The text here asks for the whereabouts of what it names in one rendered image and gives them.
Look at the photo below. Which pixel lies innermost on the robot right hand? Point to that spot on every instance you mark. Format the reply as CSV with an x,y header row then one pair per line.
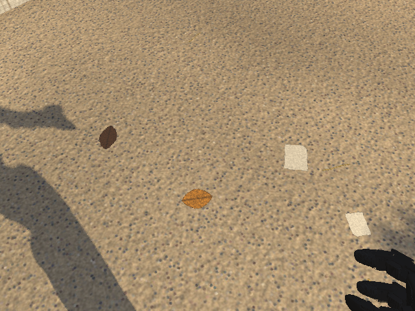
x,y
397,265

